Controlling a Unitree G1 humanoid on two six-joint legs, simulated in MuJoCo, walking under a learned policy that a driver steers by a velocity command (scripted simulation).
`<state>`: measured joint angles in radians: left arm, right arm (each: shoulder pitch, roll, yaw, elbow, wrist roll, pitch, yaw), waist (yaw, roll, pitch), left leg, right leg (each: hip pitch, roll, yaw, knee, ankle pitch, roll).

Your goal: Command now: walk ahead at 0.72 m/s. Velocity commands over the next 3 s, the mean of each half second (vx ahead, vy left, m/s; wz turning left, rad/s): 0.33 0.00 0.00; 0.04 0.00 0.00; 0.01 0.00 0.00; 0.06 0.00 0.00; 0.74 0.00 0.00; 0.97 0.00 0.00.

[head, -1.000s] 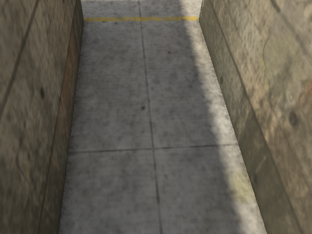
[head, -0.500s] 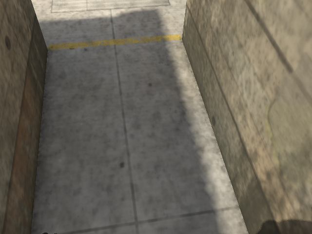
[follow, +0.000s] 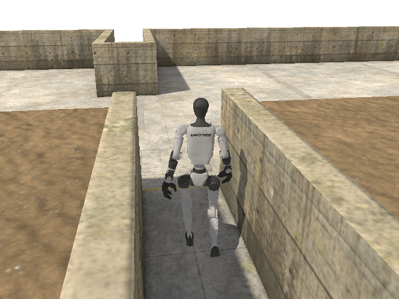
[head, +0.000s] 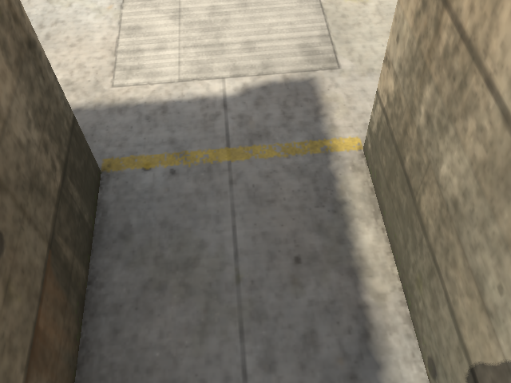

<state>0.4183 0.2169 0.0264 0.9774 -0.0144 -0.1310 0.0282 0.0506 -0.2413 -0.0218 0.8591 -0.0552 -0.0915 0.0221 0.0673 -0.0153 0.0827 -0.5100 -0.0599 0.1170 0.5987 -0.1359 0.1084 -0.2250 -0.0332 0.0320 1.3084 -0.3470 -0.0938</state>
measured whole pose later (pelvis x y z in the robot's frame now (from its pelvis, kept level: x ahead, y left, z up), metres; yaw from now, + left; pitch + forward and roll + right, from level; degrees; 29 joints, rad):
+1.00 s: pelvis +0.39 +0.06 +0.03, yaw +0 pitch -2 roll +0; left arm 0.34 0.21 0.02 1.03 0.00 0.01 0.08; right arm 0.26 -0.19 0.00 1.09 0.01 -0.03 -0.01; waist 0.00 -0.04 0.01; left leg -0.06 -0.08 -0.05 0.38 -0.29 0.06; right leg -0.20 -0.07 0.02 0.41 -0.18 0.06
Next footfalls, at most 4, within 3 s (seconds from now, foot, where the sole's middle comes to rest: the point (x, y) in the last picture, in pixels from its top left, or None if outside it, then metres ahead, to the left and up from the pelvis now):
0.26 right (329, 365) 0.45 -0.10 -0.75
0.56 left None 0.37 0.15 -0.75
2.18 right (327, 300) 0.62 -0.09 -0.75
2.72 left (237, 167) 1.06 0.18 -0.75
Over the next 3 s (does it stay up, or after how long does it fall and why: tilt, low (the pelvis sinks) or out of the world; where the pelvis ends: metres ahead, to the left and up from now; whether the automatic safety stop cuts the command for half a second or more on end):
stays up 1.14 0.14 0.02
